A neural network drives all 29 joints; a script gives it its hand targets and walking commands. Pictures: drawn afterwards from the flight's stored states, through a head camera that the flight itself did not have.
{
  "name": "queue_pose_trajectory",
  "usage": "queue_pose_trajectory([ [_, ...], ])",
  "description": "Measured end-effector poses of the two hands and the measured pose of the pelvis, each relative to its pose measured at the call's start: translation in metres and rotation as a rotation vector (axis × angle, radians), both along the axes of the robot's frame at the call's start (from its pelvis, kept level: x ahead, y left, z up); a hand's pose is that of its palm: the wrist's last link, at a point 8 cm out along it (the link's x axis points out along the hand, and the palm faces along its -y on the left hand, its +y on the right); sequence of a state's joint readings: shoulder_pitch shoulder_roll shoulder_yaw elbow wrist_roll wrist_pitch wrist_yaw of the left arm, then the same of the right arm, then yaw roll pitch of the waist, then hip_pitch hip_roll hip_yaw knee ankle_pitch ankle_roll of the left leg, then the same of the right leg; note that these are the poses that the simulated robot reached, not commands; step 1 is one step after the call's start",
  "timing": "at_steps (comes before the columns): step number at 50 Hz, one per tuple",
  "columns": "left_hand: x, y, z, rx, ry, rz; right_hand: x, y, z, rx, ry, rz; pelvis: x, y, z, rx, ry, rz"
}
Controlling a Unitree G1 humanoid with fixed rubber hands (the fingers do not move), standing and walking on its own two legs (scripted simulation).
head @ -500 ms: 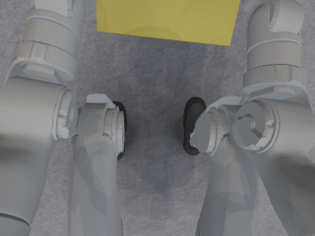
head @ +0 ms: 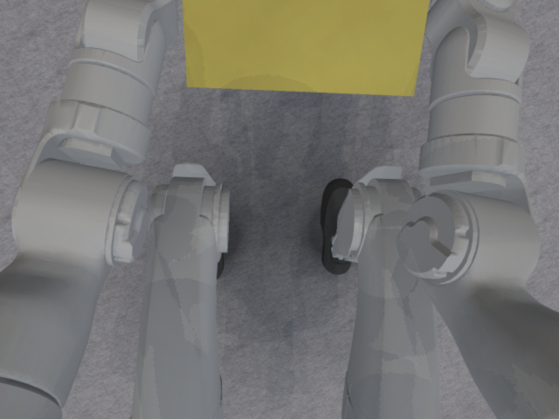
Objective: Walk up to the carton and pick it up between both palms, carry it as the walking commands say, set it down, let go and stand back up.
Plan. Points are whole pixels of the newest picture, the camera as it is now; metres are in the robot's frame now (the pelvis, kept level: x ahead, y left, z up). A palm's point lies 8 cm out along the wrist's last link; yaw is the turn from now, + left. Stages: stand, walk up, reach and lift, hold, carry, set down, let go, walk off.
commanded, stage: reach and lift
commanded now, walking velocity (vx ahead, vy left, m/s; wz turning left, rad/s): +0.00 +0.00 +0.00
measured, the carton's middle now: out of the picture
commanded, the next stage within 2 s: none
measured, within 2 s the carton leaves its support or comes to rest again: neither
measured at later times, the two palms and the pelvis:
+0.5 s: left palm out of the picture +0.53 +0.13 -0.07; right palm out of the picture +0.53 -0.16 -0.02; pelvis -0.01 +0.00 +0.04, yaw +2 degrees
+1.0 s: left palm out of the picture +0.51 +0.13 +0.01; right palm out of the picture +0.51 -0.16 +0.04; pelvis -0.01 +0.00 +0.10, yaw +2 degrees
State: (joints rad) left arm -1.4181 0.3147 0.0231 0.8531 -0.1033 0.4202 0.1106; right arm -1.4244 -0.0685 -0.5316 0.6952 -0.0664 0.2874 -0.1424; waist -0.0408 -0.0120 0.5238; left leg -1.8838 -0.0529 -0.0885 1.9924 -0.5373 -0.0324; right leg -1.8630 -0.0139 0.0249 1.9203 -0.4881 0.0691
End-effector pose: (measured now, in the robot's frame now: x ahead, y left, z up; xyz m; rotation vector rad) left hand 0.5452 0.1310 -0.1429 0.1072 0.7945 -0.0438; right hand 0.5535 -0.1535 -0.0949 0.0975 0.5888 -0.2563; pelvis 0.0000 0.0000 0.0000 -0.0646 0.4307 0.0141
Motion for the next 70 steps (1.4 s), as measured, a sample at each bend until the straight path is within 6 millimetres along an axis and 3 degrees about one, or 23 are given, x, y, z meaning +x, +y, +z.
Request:
queue_pose_trajectory([
  [29,-0.014,-0.005,0.087,0.016,-0.02,-0.006,-0.022,-0.007,0.078,0.013,-0.027,-0.014,-0.011,-0.001,0.051,0.0,-0.073,0.03],
  [70,-0.051,-0.007,0.205,0.023,-0.021,-0.014,-0.061,-0.009,0.193,0.01,-0.026,-0.014,-0.014,0.0,0.138,0.014,-0.216,0.052],
])
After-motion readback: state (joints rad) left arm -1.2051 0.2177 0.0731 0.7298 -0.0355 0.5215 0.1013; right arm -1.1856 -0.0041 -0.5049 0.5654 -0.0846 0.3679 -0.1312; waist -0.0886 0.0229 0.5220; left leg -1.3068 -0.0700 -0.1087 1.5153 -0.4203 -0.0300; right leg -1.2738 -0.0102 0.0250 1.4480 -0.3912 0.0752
